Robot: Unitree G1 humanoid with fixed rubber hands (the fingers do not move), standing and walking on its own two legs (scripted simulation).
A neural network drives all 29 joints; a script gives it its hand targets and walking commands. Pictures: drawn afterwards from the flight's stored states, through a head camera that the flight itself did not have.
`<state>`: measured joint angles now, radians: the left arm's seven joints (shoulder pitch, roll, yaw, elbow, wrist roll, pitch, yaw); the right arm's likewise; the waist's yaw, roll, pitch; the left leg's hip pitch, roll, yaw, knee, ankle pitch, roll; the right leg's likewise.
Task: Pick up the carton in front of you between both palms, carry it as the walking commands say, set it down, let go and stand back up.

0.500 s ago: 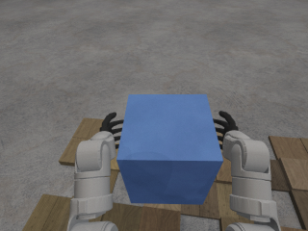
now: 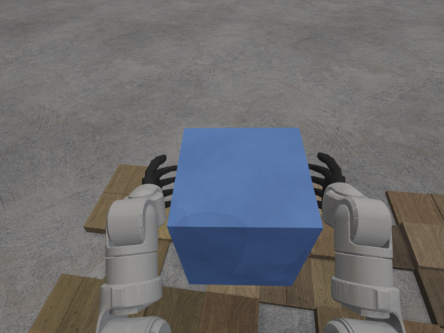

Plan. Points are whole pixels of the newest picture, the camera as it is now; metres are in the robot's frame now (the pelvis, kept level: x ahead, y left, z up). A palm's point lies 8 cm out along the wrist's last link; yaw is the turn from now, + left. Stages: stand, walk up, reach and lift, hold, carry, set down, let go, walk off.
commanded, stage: carry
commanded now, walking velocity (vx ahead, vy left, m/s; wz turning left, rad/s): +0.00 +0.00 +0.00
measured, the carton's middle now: (240, 211) +0.34 +0.00 +0.04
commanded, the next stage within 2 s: none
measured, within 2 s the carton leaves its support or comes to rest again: neither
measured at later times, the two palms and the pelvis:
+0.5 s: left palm (153, 193) +0.32 +0.15 +0.12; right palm (331, 193) +0.32 -0.15 +0.12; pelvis +0.00 +0.00 +0.00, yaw +0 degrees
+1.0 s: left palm (153, 199) +0.32 +0.15 +0.11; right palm (331, 198) +0.32 -0.15 +0.11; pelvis +0.00 +0.00 +0.00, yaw +0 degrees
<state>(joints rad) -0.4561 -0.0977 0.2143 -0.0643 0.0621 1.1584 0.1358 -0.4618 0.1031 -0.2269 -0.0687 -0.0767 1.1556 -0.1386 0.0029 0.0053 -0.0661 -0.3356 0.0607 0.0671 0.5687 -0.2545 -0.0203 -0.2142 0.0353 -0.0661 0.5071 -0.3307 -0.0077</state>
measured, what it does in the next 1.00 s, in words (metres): stands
